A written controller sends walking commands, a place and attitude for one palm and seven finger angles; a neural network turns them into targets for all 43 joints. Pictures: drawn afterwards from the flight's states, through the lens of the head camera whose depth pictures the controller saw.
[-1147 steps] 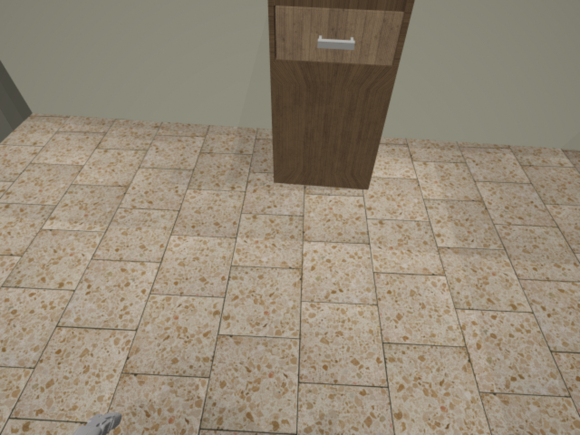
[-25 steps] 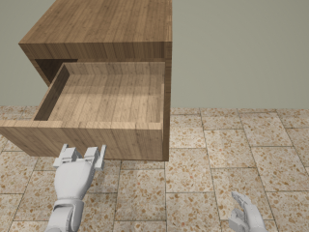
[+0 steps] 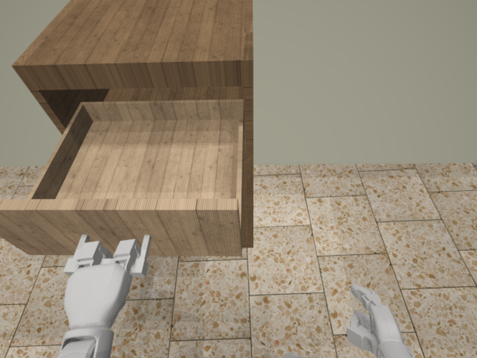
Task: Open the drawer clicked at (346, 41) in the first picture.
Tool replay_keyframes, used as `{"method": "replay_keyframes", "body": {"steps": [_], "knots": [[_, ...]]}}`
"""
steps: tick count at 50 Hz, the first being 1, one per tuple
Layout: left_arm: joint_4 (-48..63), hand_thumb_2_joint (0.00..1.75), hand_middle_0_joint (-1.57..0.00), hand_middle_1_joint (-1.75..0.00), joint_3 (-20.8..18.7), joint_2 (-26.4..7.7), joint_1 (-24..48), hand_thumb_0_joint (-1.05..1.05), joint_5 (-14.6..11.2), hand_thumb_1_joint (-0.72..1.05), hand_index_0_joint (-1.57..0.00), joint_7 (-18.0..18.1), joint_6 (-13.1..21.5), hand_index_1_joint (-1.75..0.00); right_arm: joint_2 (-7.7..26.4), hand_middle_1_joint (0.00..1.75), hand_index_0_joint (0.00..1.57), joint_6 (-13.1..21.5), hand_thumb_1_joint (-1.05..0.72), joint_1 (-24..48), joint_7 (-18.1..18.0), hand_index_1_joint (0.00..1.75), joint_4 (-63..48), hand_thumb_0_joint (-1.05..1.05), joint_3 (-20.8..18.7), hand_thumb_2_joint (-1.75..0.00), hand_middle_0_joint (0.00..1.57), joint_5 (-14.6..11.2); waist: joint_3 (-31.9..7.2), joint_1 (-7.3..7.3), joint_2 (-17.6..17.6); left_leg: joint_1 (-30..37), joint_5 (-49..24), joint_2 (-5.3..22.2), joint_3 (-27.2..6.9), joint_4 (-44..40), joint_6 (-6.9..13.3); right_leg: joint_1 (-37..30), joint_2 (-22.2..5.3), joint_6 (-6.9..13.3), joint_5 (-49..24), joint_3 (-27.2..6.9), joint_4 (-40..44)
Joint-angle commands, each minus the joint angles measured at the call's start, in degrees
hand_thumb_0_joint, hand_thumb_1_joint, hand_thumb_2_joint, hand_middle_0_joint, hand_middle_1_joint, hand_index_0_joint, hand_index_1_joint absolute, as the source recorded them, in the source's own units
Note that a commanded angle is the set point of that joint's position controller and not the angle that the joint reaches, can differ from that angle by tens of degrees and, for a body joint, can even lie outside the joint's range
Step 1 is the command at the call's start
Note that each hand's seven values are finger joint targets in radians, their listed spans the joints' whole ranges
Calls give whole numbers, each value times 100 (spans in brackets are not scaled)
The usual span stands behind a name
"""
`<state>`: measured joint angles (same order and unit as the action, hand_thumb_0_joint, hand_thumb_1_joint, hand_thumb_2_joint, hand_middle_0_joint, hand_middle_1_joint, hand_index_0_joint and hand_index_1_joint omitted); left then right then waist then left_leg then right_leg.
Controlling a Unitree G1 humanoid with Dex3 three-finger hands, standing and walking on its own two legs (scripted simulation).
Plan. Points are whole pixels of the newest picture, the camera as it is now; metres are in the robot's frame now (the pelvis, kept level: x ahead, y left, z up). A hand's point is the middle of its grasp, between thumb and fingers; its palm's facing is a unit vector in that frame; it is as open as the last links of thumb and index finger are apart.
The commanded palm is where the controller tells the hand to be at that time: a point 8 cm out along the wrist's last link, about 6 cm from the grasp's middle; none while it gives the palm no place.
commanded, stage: open the thumb to release the handle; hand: left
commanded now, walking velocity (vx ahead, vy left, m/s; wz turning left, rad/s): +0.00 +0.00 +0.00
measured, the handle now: (111, 254) +0.28 +0.24 +0.01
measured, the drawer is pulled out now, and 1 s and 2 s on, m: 0.30 0.30 0.30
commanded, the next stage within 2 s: lift the hand off the handle in 0.50 s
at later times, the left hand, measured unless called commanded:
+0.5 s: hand (116, 294) +0.22 +0.22 -0.01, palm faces +0.02 -0.07 -1.00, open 12.1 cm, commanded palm +0.19 +0.22 +0.03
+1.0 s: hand (120, 288) +0.23 +0.22 -0.01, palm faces +0.01 -0.06 -1.00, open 13.7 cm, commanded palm +0.21 +0.21 +0.05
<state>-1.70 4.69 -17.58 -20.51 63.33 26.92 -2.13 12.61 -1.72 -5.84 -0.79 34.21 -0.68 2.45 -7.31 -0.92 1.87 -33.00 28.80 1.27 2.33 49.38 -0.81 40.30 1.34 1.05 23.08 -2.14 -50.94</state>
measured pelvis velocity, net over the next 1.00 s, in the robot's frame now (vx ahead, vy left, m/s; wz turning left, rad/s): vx -0.02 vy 0.00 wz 0.05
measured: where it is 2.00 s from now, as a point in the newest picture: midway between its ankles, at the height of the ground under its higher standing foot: outside the picture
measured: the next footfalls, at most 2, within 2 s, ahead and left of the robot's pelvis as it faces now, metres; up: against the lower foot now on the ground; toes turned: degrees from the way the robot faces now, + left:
none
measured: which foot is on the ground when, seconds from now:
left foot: down 0.00-1.00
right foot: down 0.00-1.00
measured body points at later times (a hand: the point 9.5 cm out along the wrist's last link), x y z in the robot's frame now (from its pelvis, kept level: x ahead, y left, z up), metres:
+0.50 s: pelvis -0.01 +0.00 +0.00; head +0.04 -0.02 +0.45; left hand +0.21 +0.22 +0.04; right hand +0.20 -0.21 -0.11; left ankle -0.05 +0.13 -0.69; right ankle +0.02 -0.11 -0.69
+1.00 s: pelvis -0.02 +0.00 +0.00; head +0.03 -0.03 +0.45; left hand +0.22 +0.22 +0.04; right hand +0.18 -0.22 -0.12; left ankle -0.05 +0.13 -0.69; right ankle +0.02 -0.11 -0.69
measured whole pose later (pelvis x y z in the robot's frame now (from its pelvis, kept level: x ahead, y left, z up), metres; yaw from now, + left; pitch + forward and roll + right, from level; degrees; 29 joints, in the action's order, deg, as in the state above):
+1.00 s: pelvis -0.02 +0.00 +0.00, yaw +3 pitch +11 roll +1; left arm -11.8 9.4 -15.9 -7.0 63.7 25.9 -5.2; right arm 12.7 -2.6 -6.5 -3.0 37.2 -1.6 2.5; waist -6.5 -3.0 3.1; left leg -34.1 26.8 0.0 -0.1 49.8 -0.7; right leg 39.8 -0.1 1.0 21.6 0.1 -50.3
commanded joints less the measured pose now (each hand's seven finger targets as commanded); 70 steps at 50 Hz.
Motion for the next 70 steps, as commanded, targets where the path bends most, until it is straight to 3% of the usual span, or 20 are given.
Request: {"method": "replay_keyframes", "body": {"steps": [1,2,4,6,8,11,14,20,23,26,28,30,32,39,45,48,50,54,63,70], "knots": [[617,87,-40,-134,-481,-704,1281,0,81,83,-40,409,80,-134,602,30,20,279,-90,497,-163,30,-605,0,-322,-90,20,83,-1076,-84,-255,-36,-1777,-352,-172,-261,138,-959,-6,122,-2067,67,490],[442,84,-39,-134,-485,-663,886,0,136,76,-39,443,101,-134,613,30,20,318,-90,456,-157,30,-619,0,-326,-90,20,90,-1104,-141,-75,34,-1829,-343,-182,-277,113,-916,10,154,-1992,140,454],[397,78,-38,-132,-558,-695,388,0,134,62,-38,560,35,-132,626,30,20,335,-90,428,-134,30,-661,0,-331,-90,20,94,-1505,-267,-180,196,-2187,-350,-148,-235,109,-1123,35,162,-2335,139,392],[574,72,-37,-130,-166,-402,638,0,45,48,-37,519,-88,-130,649,30,20,302,-90,376,-110,30,-630,0,-377,-90,20,69,-1619,-135,-190,336,-2380,-342,-143,-207,114,-1136,20,138,-2526,198,421],[684,66,-36,-129,-153,-465,767,0,17,34,-36,479,-177,-129,668,30,20,272,-90,401,-127,30,-626,0,-377,-90,20,35,-1717,-126,-225,387,-2487,-337,-175,-233,106,-1221,20,138,-2555,205,433],[395,57,-35,-127,-95,-473,741,0,46,13,-35,401,-304,-127,658,30,20,239,-90,471,-155,30,-612,0,-314,-90,20,-1,-1340,-125,-614,208,-2140,-355,-164,-319,130,-1220,20,100,-2336,231,567],[407,48,-33,-124,-176,-602,870,0,68,-8,-33,323,-294,-124,652,30,20,229,-90,534,-211,30,-632,0,-281,-90,20,7,-1302,-208,-556,197,-1949,-368,-143,-428,140,-1324,-3,111,-2170,201,631],[449,30,-30,-120,44,-438,894,0,22,-50,-30,191,-198,-120,610,30,20,213,-90,546,-185,30,-667,0,-248,-90,20,-3,-1113,-189,-343,298,-1870,-362,-164,-501,136,-1218,8,132,-1884,231,722],[368,30,-30,-120,-96,-555,1097,0,73,-50,-30,211,-135,-120,610,30,20,197,-90,567,-206,30,-658,0,-243,-90,20,5,-1011,-195,-315,222,-1666,-361,-175,-543,125,-1118,22,154,-1581,237,746],[270,30,-30,-120,122,-358,1338,0,135,-50,-30,233,-97,-120,589,30,20,202,-90,543,-190,30,-645,0,-248,-90,20,26,-979,-162,-249,227,-1552,-364,-173,-532,130,-979,11,150,-1396,273,748],[304,30,-30,-120,-93,-558,1299,0,121,-50,-30,261,-85,-120,599,30,20,205,-90,540,-199,30,-659,0,-269,-90,20,14,-1157,-221,-227,268,-1672,-363,-177,-524,122,-1101,20,168,-1516,250,724],[472,30,-30,-120,82,-404,1271,0,108,-50,-30,269,-109,-120,579,30,20,203,-90,550,-186,30,-704,0,-262,-90,20,29,-1305,-233,-216,330,-1677,-368,-177,-541,121,-1170,6,158,-1529,234,729],[359,30,-30,-120,164,-360,1582,0,118,-50,-30,259,-134,-120,582,30,20,193,-90,546,-198,30,-631,0,-274,-90,20,14,-1188,-139,-281,317,-1682,-361,-186,-520,130,-1056,15,147,-1518,270,736],[79,30,-30,-120,170,-411,2066,0,193,-50,-30,262,-183,-120,597,30,20,182,-90,516,-245,30,-559,0,-279,-90,20,14,-1220,-114,-355,293,-1594,-357,-199,-520,136,-995,-1,141,-1380,286,743],[-61,30,-30,-120,135,-465,2272,0,112,-50,-30,205,-208,-120,601,30,20,170,-90,464,-278,30,-503,0,-302,-90,20,-28,-1237,-94,-381,287,-1594,-367,-184,-544,144,-1075,-8,135,-1437,274,784],[539,30,-30,-120,9,-679,2397,0,58,-50,-30,220,-187,-120,610,30,20,171,-90,547,-301,30,-610,0,-304,-90,20,-13,-1522,-177,-116,523,-1719,-375,-164,-635,151,-1311,-15,152,-1466,237,850],[741,30,-30,-120,108,-574,2358,0,0,-50,-30,198,-195,-120,579,30,20,179,-90,539,-306,30,-641,0,-288,-90,20,-10,-1530,-164,-137,627,-1755,-373,-161,-694,160,-1381,-35,135,-1493,269,903],[903,30,-30,-120,138,-578,2474,0,-97,-50,-30,118,-174,-120,583,30,20,190,-90,598,-332,30,-639,0,-253,-90,20,-16,-1267,-101,-272,696,-1727,-362,-176,-834,175,-1445,-50,110,-1446,261,1068],[914,30,-30,-120,16,-768,2156,0,-122,-50,-30,-215,-479,-120,597,30,20,88,-90,772,-260,30,-664,0,-215,-90,20,-99,-1077,-328,-289,998,-1992,-347,-145,-1269,144,-2010,-47,126,-1643,239,1362],[1331,30,-30,-120,40,-872,2507,0,-240,-50,-30,-553,-499,-120,544,30,20,28,-90,912,-280,30,-688,0,-149,-90,20,-117,-813,-341,-340,1215,-1885,-366,-110,-1569,181,-2279,-90,73,-1510,224,1638]]}}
